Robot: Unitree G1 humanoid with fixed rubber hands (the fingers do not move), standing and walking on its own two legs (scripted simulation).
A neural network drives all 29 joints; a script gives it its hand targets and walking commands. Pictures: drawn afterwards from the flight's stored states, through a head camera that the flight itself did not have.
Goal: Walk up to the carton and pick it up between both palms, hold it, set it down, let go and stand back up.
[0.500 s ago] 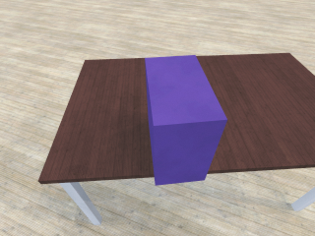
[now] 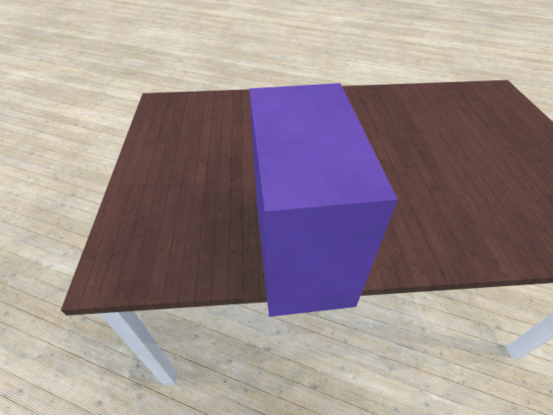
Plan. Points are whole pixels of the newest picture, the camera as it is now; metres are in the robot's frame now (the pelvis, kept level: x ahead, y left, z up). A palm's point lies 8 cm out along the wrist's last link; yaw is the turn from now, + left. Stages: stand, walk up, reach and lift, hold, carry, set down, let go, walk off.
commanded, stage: reach and lift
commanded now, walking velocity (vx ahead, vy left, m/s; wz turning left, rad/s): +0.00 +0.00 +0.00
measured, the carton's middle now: (304, 201) +0.49 -0.04 +0.02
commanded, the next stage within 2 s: none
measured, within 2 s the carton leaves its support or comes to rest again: neither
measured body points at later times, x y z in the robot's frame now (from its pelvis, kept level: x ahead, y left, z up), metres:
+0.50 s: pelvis -0.02 -0.01 +0.00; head +0.05 -0.01 +0.45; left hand +0.12 +0.18 -0.14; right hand +0.12 -0.22 -0.14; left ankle +0.01 +0.12 -0.73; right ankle +0.00 -0.12 -0.73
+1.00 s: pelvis -0.03 -0.01 +0.00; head -0.01 +0.00 +0.45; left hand +0.13 +0.19 -0.11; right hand +0.10 -0.20 -0.11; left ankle +0.01 +0.12 -0.73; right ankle +0.00 -0.12 -0.73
